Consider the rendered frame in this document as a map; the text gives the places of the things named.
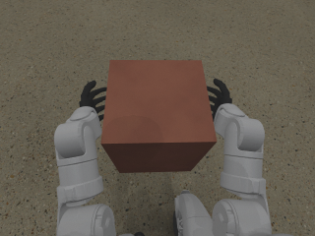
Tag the right robot upper arm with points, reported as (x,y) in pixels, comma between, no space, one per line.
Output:
(233,217)

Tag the carton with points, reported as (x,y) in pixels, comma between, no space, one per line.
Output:
(157,115)

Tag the left robot upper arm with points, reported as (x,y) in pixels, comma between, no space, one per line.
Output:
(92,220)

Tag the right robot hand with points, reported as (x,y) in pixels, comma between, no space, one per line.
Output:
(222,96)

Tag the left robot forearm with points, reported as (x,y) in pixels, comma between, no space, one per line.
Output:
(76,156)

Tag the right robot forearm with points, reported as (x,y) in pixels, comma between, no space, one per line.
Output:
(243,151)

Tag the left robot hand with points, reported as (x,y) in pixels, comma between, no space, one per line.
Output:
(87,98)

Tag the right robot thigh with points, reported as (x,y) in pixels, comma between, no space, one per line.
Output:
(196,221)

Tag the right robot shin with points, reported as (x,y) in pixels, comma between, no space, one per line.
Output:
(179,222)

